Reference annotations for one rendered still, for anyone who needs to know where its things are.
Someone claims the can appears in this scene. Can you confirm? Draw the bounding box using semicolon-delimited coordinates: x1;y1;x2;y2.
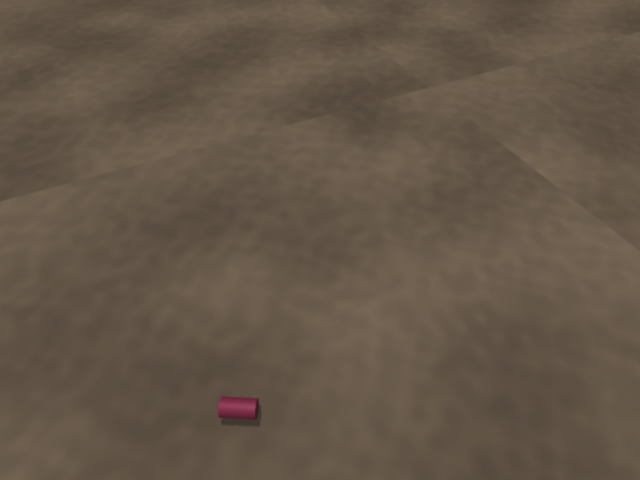
218;397;259;420

